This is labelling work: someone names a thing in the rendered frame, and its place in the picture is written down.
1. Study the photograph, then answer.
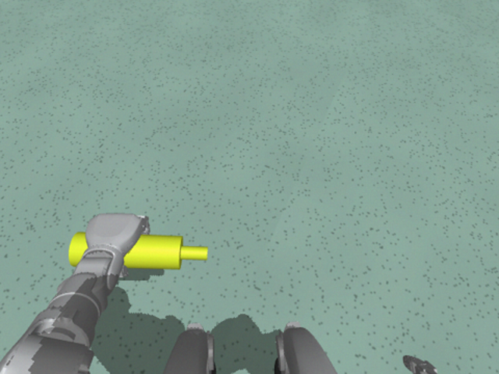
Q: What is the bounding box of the left robot arm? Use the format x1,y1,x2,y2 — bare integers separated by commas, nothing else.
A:
0,245,124,374

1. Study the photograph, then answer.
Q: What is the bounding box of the bottle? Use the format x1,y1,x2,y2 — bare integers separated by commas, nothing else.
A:
69,232,207,270

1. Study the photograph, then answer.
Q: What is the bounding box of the left robot hand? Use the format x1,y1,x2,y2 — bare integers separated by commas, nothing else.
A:
86,213,150,277

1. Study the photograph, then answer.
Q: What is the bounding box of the right robot hand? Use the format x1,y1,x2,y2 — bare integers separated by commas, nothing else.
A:
403,355,437,374

